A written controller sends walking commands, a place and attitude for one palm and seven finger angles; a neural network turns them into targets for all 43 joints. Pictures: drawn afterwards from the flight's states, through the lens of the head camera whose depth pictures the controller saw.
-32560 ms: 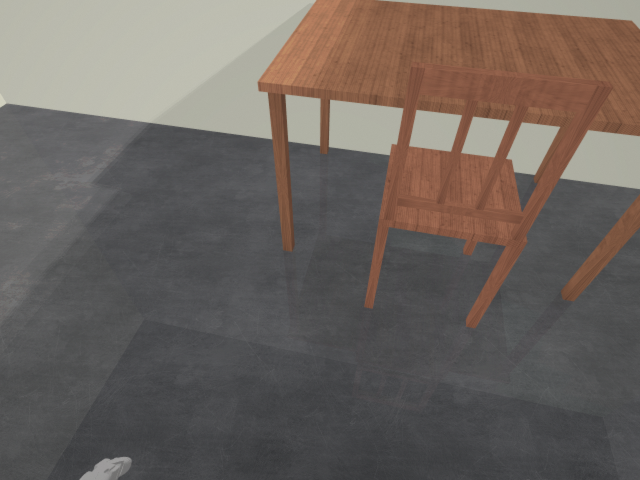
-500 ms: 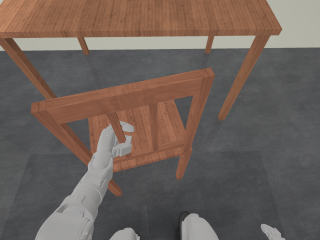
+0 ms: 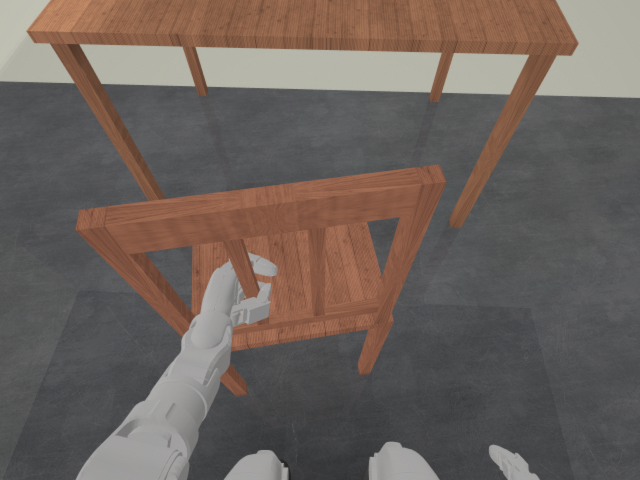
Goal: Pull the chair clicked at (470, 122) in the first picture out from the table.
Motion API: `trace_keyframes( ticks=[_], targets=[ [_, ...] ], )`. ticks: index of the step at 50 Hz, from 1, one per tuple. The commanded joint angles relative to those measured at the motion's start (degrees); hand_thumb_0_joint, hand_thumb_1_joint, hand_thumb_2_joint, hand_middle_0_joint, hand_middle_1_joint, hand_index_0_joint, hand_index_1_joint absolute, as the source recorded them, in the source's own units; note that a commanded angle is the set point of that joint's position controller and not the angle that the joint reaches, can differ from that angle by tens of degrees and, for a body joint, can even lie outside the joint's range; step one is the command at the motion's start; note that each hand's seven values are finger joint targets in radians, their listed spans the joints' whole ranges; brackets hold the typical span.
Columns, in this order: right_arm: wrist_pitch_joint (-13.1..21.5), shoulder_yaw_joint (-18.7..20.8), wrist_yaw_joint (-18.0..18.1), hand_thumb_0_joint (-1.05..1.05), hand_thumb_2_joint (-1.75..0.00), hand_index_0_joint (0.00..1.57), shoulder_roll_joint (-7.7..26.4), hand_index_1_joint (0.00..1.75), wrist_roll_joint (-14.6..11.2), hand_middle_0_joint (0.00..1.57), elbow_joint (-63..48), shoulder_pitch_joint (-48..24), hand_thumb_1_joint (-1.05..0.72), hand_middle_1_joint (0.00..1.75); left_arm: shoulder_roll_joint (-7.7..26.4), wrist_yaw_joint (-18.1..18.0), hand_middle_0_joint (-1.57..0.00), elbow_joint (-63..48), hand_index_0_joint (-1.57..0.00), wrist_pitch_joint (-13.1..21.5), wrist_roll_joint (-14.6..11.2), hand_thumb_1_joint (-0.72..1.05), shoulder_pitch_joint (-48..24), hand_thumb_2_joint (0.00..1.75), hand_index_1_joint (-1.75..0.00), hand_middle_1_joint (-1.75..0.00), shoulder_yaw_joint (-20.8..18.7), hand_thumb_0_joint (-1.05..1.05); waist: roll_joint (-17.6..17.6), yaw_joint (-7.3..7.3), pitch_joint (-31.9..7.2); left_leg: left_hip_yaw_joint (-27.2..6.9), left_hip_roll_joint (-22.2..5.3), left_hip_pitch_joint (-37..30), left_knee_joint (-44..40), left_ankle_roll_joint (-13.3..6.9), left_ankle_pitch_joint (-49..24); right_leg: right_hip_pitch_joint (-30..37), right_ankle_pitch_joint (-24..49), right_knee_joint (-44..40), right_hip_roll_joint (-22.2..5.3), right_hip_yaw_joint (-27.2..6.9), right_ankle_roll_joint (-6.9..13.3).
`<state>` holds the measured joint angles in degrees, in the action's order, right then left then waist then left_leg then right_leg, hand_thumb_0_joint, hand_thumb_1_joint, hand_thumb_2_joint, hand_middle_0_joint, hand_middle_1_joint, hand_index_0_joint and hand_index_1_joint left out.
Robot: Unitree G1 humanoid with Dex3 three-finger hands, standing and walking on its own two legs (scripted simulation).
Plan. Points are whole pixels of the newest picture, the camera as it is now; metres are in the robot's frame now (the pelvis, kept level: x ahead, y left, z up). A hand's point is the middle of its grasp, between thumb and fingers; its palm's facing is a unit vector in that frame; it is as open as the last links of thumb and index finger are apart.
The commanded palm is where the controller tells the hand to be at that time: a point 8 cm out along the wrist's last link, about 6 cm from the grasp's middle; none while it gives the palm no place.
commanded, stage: step backward, pulling the chair out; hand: left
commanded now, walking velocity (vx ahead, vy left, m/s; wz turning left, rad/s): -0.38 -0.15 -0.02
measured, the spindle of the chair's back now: (250, 285) +0.37 +0.12 -0.06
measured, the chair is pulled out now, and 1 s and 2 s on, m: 0.39 0.62 0.64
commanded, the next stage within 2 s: stop walking, hand still on the chair in 0.56 s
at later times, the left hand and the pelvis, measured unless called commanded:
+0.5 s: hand (242, 377) +0.24 +0.12 -0.06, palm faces -0.08 -0.98 -0.17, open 5.1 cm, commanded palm +0.23 +0.16 -0.06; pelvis -0.12 +0.01 +0.00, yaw -2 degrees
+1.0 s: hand out of the picture +0.12 +0.13 -0.06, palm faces -0.06 -0.99 -0.16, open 5.2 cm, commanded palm +0.11 +0.18 -0.04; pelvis -0.20 +0.02 +0.00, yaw -4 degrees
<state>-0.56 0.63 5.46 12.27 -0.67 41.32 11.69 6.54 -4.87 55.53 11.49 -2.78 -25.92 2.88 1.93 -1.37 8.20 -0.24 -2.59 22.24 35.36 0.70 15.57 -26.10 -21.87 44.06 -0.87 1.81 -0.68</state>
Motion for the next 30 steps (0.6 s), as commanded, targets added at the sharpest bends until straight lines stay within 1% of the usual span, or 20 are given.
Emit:
trace_keyframes(
  ticks=[1,3,4,5,6,7,9,11,12,15,16,17,18,19,21,22,24,26,28,30],
  targets=[
    [2.6,3.5,-0.3,0.00,-0.90,0.20,9.1,0.30,0.2,0.20,-2.0,3.9,-0.90,0.30,5.7,-0.6,-0.50,-10.7,-0.50,5.8,2.8,0.90,-21.7,0.90,-1.45,-1.45,-0.8,0.00,6.1,-1.13,-22.9,-11.3,-15.1,-22.9,-1.9,-6.4,-43.2,6.0,5.8,-14.6,-1.0,-1.9,0.8],
    [2.5,3.0,-0.5,0.00,-0.90,0.20,9.2,0.30,0.2,0.20,-1.0,4.4,-0.90,0.30,7.2,-0.4,-0.50,-9.2,-0.50,6.9,3.8,0.90,-21.5,0.90,-1.45,-1.45,-0.9,0.00,6.4,-1.33,-24.5,-8.6,-12.6,-21.4,1.0,-4.6,-42.8,11.8,21.3,-21.0,-2.0,-2.8,1.0],
    [2.2,2.9,-0.4,0.00,-0.90,0.20,8.8,0.30,0.1,0.20,-1.0,3.8,-0.90,0.30,9.1,-0.5,-0.50,-9.0,-0.50,7.5,4.5,0.90,-21.3,0.90,-1.45,-1.45,-1.8,0.00,4.5,-1.58,-26.2,-4.6,-10.8,-17.9,2.3,-2.8,-38.4,16.4,34.7,-20.8,-5.0,-4.6,1.5],
    [1.9,2.7,0.0,0.00,-0.90,0.20,8.4,0.30,-0.1,0.20,-1.4,3.4,-0.90,0.30,11.3,-0.7,-0.50,-9.5,-0.50,7.9,4.7,0.90,-22.2,0.90,-1.45,-1.45,-2.5,0.00,1.2,-1.83,-26.9,-0.9,-7.9,-12.8,3.0,-0.4,-30.2,21.2,46.4,-19.0,-8.9,-7.3,2.4],
    [1.7,3.9,0.8,0.00,-0.90,0.20,8.9,0.30,-0.7,0.20,-1.2,3.3,-0.90,0.30,15.1,-1.4,-0.50,-8.1,-0.50,7.8,3.8,0.90,-21.7,0.90,-1.45,-1.45,-5.9,0.00,-11.6,-1.87,-29.7,1.3,-3.8,-5.6,7.1,1.7,-12.9,28.1,60.6,-16.8,-12.7,-11.9,3.4],
    [1.7,4.0,1.2,0.00,-0.90,0.20,9.6,0.30,-1.2,0.20,-2.4,0.7,-0.90,0.30,17.5,-1.4,-0.50,-6.6,-0.50,6.6,3.4,0.90,-19.3,0.90,-1.45,-1.45,-7.8,0.00,-14.0,-0.05,-29.6,-0.8,-1.2,0.7,11.4,2.1,4.9,30.0,68.0,-15.6,-16.7,-14.4,5.1],
    [1.7,3.0,0.8,0.00,-0.90,0.20,8.3,0.30,-1.2,0.20,-4.1,-2.6,-0.90,0.30,15.8,-1.0,-0.50,-7.5,-0.50,5.6,3.3,0.90,-19.1,0.90,-1.45,-1.45,-7.1,0.00,-10.1,1.63,-26.7,-5.2,-0.3,5.0,17.9,1.3,13.0,25.2,54.8,-17.2,-20.9,-16.1,6.9],
    [2.0,2.3,0.8,0.00,-0.90,0.20,7.9,0.30,-0.9,0.20,-3.4,-2.1,-0.90,0.30,15.4,-1.3,-0.50,-8.1,-0.50,4.8,3.2,0.90,-17.1,0.90,-1.45,-1.45,-7.6,0.00,-8.0,1.19,-27.1,-6.0,-0.1,3.6,15.1,1.8,12.4,24.9,49.7,-16.7,-20.4,-14.1,8.8],
    [1.8,2.2,0.9,0.00,-0.90,0.20,8.5,0.30,-0.9,0.20,-3.3,-2.2,-0.90,0.30,16.5,-1.6,-0.50,-8.2,-0.50,4.2,3.2,0.90,-15.3,0.90,-1.45,-1.45,-8.5,0.00,-7.1,1.09,-27.4,-5.3,0.1,2.1,10.3,1.8,11.0,25.7,50.5,-16.0,-19.4,-12.8,8.2],
    [1.2,2.2,1.4,0.00,-0.90,0.20,8.6,0.30,-1.1,0.20,-4.5,-0.2,-0.90,0.30,13.9,-1.5,-0.50,-10.4,-0.50,3.2,2.0,0.90,-12.3,0.90,-1.45,-1.45,-6.8,0.00,-10.5,0.06,-28.5,-2.2,-0.3,-4.3,-2.8,1.9,1.8,25.1,45.5,-14.5,-16.5,-10.6,5.9],
    [1.0,2.4,1.6,0.00,-0.90,0.20,8.9,0.30,-1.1,0.20,-4.8,0.6,-0.90,0.30,13.1,-1.4,-0.50,-11.6,-0.50,2.8,1.6,0.90,-12.1,0.90,-1.45,-1.45,-5.8,0.00,-11.2,-0.52,-27.8,-1.3,-1.3,-7.5,-7.4,1.4,-4.0,23.1,42.2,-13.8,-14.8,-9.3,4.5],
    [0.9,3.0,1.9,0.00,-0.90,0.20,10.1,0.30,-1.3,0.20,-5.4,0.6,-0.90,0.30,12.8,-1.5,-0.50,-11.9,-0.50,2.3,1.3,0.90,-11.3,0.90,-1.45,-1.45,-5.4,0.00,-9.7,-0.51,-26.0,-3.0,-4.5,-10.9,-10.9,-0.1,-14.1,19.0,36.4,-12.8,-11.9,-6.9,2.6],
    [0.6,3.6,1.9,0.00,-0.90,0.20,11.2,0.30,-0.8,0.20,-6.3,0.9,-0.90,0.30,10.8,-1.2,-0.50,-13.8,-0.50,2.4,1.2,0.90,-11.9,0.90,-1.45,-1.45,-4.2,0.00,-3.1,-0.13,-25.5,-7.3,-9.3,-11.9,-12.6,-2.5,-23.5,16.2,30.1,-10.7,-6.8,-3.6,0.4],
    [0.1,4.0,1.3,0.00,-0.90,0.20,11.1,0.30,-0.6,0.20,-7.0,1.4,-0.90,0.30,8.8,-0.8,-0.50,-14.7,-0.50,2.6,1.3,0.90,-12.3,0.90,-1.45,-1.45,-3.2,0.00,2.5,-0.08,-24.6,-8.5,-12.7,-12.0,-10.8,-4.5,-30.9,14.6,24.5,-7.2,-3.2,-2.1,-0.5],
    [-0.1,3.3,0.0,0.00,-0.90,0.20,9.1,0.30,0.1,0.20,-7.8,0.3,-0.90,0.30,6.6,0.1,-0.50,-18.3,-0.50,3.1,1.8,0.90,-15.0,0.90,-1.45,-1.45,-1.3,0.00,15.0,-0.52,-25.0,-10.8,-15.7,-13.9,-9.8,-7.1,-38.5,10.4,5.2,-0.9,-1.4,-1.1,-0.2],
    [-0.1,3.3,-0.4,0.00,-0.90,0.20,8.9,0.30,0.5,0.20,-7.7,-0.1,-0.90,0.30,7.5,0.2,-0.50,-19.6,-0.50,3.0,2.1,0.90,-15.7,0.90,-1.45,-1.45,-1.9,0.00,17.0,-0.22,-24.1,-12.2,-17.3,-12.9,-10.8,-8.4,-37.1,8.8,-4.9,1.3,-0.6,-1.4,0.0],
    [0.2,3.6,-1.1,0.00,-0.90,0.20,9.3,0.30,0.1,0.20,-7.1,1.1,-0.90,0.30,6.6,-0.1,-0.50,-17.3,-0.50,2.8,1.9,0.90,-13.6,0.90,-1.45,-1.45,-2.0,0.00,14.4,0.21,-21.2,-10.9,-17.8,-13.7,-7.7,-8.6,-38.7,7.5,-4.9,-1.2,-0.5,-2.0,1.0],
    [0.8,4.1,-1.6,0.00,-0.90,0.20,10.1,0.30,-0.3,0.20,-5.9,3.2,-0.90,0.30,7.0,0.0,-0.50,-15.3,-0.50,2.8,1.7,0.90,-14.3,0.90,-1.45,-1.45,-2.2,0.00,13.2,-0.36,-22.2,-9.4,-16.0,-20.3,-3.8,-6.6,-41.0,8.4,3.4,-10.8,-0.5,-2.2,0.9],
    [1.1,3.8,-1.6,0.00,-0.90,0.20,10.4,0.30,-0.4,0.20,-5.0,4.2,-0.90,0.30,8.1,0.4,-0.50,-12.4,-0.50,3.1,2.1,0.90,-14.4,0.90,-1.45,-1.45,-2.5,0.00,11.3,-0.31,-22.0,-8.7,-14.4,-20.7,-1.6,-4.8,-37.4,10.9,9.8,-20.1,-0.3,-1.5,0.7],
    [1.0,3.2,-1.2,0.00,-0.90,0.20,9.4,0.30,-0.7,0.20,-5.1,3.6,-0.90,0.30,10.4,0.5,-0.50,-11.7,-0.50,3.7,3.0,0.90,-16.3,0.90,-1.45,-1.45,-3.1,0.00,5.2,-0.67,-22.5,-4.1,-10.5,-15.2,1.0,-2.3,-27.2,16.9,26.7,-23.3,-3.8,-3.6,1.2]
  ],
)
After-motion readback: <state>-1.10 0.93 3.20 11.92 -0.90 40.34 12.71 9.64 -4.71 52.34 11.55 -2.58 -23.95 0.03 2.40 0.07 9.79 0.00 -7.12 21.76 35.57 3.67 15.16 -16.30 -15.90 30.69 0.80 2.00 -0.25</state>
